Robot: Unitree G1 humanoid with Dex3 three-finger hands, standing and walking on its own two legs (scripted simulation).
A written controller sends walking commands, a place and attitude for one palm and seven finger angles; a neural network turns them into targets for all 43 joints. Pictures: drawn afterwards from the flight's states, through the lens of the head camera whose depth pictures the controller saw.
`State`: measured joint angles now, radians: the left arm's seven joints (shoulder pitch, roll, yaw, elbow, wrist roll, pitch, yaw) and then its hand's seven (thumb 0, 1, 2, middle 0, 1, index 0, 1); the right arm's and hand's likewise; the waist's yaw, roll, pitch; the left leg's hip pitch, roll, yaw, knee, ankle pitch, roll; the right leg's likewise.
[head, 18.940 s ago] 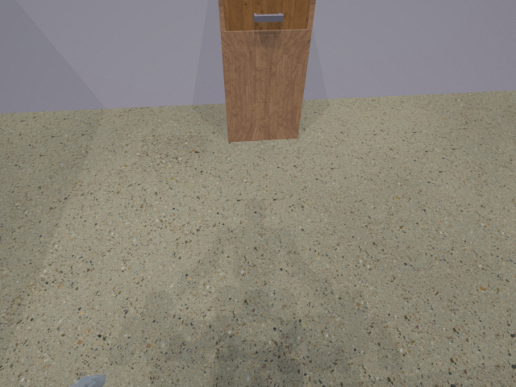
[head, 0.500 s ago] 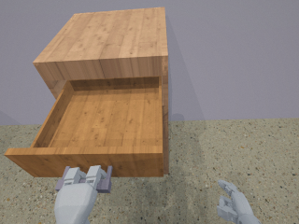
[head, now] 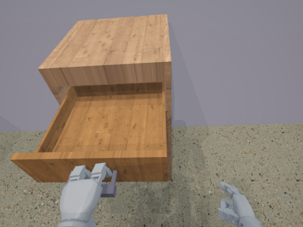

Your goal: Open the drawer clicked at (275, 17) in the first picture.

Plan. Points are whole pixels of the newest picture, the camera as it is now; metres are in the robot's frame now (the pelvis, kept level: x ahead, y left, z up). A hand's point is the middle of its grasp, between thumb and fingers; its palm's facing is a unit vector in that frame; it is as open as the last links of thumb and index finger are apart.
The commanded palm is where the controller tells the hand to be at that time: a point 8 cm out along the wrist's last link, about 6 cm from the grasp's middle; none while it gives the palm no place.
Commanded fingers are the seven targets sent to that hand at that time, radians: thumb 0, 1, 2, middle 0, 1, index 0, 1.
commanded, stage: lift the hand off the handle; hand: left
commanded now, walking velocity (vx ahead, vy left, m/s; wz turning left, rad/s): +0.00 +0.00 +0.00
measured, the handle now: (91, 182) +0.23 +0.20 +0.01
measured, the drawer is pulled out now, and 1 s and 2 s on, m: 0.30 0.30 0.30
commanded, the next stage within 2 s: draw the hand back to the body in 1.06 s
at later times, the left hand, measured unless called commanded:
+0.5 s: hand (88, 189) +0.19 +0.17 +0.08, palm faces +0.06 -0.20 -0.98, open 13.7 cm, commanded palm +0.16 +0.17 +0.15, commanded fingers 0.00 -0.50 0.30 -0.30 -1.20 -0.30 -1.20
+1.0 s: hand (72, 167) +0.20 +0.18 +0.15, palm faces +0.14 -0.19 -0.97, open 13.9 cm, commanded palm +0.16 +0.17 +0.22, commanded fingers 0.00 -0.50 0.30 -0.30 -1.20 -0.30 -1.20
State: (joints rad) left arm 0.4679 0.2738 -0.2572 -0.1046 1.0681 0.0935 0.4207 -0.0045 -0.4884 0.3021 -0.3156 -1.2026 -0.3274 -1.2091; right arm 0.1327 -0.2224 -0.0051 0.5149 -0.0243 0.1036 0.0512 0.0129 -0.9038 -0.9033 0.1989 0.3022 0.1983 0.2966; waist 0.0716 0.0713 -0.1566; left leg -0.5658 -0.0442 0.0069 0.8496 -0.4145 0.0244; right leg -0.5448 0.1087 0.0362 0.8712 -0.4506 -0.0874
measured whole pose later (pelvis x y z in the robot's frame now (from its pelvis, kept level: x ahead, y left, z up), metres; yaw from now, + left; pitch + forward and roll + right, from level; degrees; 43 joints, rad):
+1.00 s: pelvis +0.01 +0.00 +0.03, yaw -1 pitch +0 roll +0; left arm 0.48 0.41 -0.18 -0.58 0.92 0.22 0.09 -0.01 -0.49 0.30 -0.32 -1.20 -0.32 -1.20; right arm 0.09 -0.25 0.04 0.51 0.02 0.15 0.09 0.01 -0.90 -0.90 0.20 0.30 0.20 0.30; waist 0.11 0.13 -0.10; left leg -0.27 -0.03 0.01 0.60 -0.33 0.03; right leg -0.24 0.12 0.07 0.59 -0.34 -0.08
